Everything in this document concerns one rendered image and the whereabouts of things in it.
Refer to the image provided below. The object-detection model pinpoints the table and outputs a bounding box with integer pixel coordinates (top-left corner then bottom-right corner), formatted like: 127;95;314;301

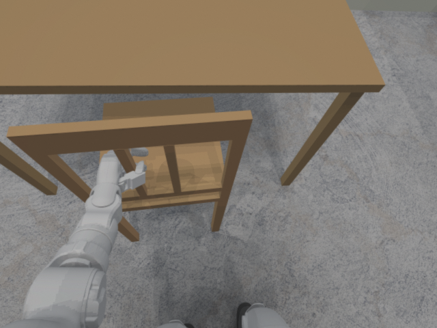
0;0;385;195

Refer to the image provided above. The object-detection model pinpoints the robot left hand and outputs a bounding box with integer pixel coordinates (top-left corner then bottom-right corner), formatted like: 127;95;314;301
96;148;148;193

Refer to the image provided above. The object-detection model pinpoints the robot left forearm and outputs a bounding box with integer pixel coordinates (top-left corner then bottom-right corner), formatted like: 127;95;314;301
23;182;122;319

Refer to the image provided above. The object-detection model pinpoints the right robot shin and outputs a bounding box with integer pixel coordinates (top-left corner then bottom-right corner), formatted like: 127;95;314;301
246;303;264;312

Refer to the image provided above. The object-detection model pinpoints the robot left upper arm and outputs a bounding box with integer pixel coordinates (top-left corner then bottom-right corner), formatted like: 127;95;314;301
2;267;107;328

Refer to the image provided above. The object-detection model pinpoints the robot right thigh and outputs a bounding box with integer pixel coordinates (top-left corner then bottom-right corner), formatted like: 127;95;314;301
242;307;289;328

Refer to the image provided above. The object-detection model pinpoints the chair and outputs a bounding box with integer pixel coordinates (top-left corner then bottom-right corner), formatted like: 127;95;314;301
6;97;253;242

